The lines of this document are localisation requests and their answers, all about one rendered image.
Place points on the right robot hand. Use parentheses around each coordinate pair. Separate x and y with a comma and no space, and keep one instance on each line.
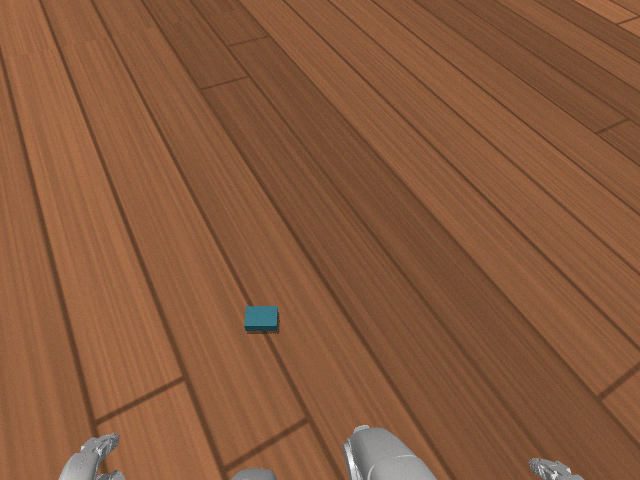
(549,470)

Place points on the left robot hand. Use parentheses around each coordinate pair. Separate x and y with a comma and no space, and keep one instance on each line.
(85,465)

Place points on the small box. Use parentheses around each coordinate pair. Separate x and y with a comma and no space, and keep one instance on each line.
(261,318)

